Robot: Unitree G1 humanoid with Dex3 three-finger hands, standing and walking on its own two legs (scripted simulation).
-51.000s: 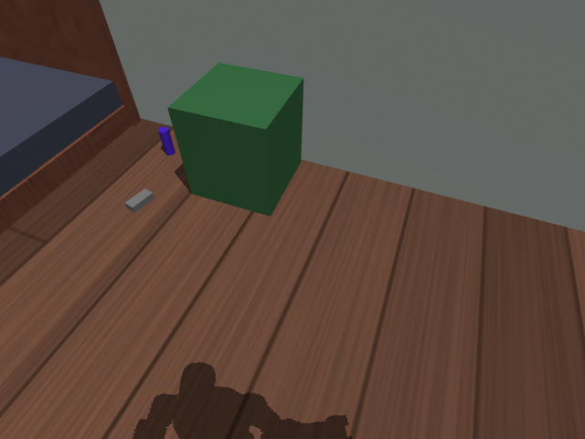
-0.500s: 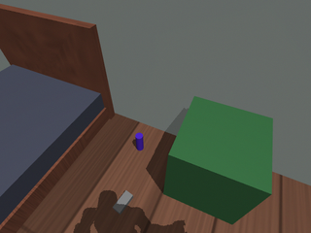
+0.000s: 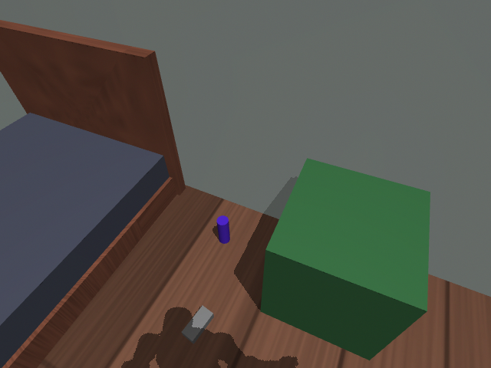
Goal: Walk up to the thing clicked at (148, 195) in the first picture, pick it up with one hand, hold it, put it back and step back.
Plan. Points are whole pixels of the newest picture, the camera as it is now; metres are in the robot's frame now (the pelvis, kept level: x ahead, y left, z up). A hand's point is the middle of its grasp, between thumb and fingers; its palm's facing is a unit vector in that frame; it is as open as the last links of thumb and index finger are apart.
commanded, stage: stand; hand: left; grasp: from above
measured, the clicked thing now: (198, 324) +0.45 +0.20 -0.76
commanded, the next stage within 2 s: step back in 1.54 s
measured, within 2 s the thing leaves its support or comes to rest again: neither
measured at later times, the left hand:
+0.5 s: hand out of the picture +0.08 +0.24 -0.16, palm faces +0.01 -0.94 -0.35, open 7.4 cm
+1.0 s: hand out of the picture +0.08 +0.24 -0.16, palm faces +0.01 -0.94 -0.34, open 7.4 cm
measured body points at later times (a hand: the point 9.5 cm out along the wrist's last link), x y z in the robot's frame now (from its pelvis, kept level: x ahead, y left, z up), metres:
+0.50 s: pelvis +0.01 +0.00 +0.00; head +0.02 -0.01 +0.45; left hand +0.08 +0.29 -0.13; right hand +0.07 -0.30 -0.14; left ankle +0.02 +0.13 -0.75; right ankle +0.00 -0.13 -0.75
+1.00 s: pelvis +0.01 +0.00 +0.00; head +0.02 -0.01 +0.45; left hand +0.08 +0.29 -0.13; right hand +0.09 -0.30 -0.14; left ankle +0.02 +0.13 -0.75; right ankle +0.00 -0.13 -0.75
